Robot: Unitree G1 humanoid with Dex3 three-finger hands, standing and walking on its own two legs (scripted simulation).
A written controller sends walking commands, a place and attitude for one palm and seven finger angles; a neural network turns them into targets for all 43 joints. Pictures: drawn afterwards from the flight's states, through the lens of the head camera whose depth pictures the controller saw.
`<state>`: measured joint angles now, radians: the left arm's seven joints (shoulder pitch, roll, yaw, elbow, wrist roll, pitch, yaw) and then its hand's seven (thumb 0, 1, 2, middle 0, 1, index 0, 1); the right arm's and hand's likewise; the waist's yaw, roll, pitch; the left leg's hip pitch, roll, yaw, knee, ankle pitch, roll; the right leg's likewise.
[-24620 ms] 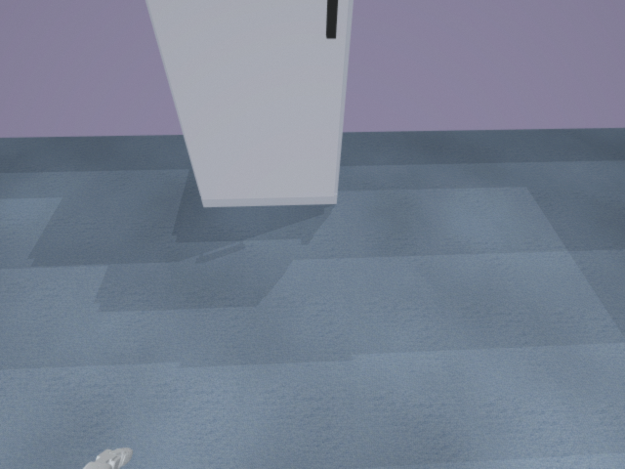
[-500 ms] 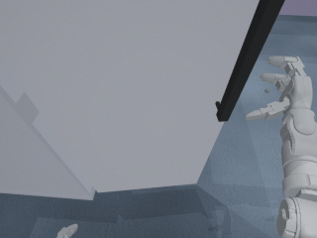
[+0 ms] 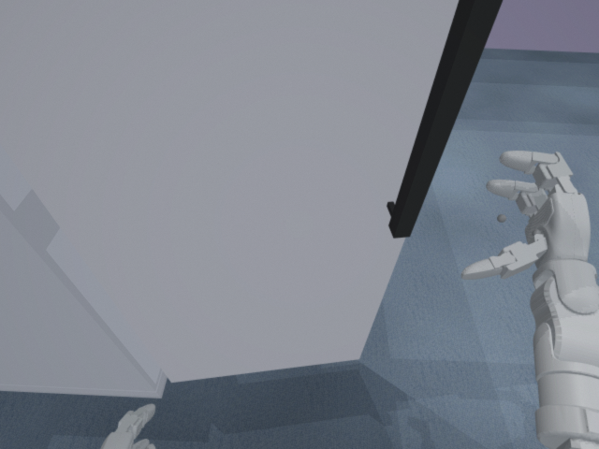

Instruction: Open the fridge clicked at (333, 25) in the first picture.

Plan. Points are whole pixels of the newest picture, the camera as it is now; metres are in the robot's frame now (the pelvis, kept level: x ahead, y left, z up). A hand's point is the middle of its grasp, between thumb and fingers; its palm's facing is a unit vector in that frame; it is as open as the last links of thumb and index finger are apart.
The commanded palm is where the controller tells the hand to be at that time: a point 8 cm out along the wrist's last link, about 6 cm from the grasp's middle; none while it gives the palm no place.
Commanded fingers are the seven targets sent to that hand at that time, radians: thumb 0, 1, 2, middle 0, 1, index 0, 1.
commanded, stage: slip the hand off the handle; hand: right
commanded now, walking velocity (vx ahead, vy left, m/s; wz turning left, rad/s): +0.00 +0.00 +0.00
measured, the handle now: (427, 121) +0.47 -0.12 +0.22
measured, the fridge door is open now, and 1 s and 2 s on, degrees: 80 80 80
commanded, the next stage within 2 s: draw the hand back to the body in 0.28 s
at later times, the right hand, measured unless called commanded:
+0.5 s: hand (518, 255) +0.32 -0.22 +0.16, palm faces +0.02 +0.99 -0.10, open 14.7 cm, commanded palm +0.27 -0.27 +0.16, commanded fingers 0.00 0.55 -0.20 0.25 1.15 0.25 1.15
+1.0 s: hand (575, 309) +0.24 -0.24 +0.17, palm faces +0.20 +0.96 -0.19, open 14.2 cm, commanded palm +0.20 -0.28 +0.17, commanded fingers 0.00 0.15 -0.39 0.24 0.92 0.24 0.92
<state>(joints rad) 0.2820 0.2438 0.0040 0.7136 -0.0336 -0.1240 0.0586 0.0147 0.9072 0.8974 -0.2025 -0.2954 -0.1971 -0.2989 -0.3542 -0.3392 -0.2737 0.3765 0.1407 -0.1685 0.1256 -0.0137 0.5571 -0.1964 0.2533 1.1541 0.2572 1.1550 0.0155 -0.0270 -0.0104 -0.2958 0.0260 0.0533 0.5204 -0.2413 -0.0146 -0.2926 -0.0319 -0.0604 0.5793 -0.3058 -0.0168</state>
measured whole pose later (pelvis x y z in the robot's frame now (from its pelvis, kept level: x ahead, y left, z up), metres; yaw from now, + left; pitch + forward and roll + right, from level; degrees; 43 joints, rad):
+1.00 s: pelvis -0.02 +0.01 +0.01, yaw -1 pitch -6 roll +1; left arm 0.17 0.26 -0.06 0.65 -0.02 -0.24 0.10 0.02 0.91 0.90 -0.20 -0.30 -0.20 -0.30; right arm 0.04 -0.39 -0.34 -0.05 0.22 0.03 0.19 -0.01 0.45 -0.25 0.25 1.09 0.25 1.09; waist -0.04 -0.04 0.04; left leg -0.14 0.02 0.07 0.46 -0.21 0.00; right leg -0.14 -0.03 -0.04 0.51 -0.26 0.00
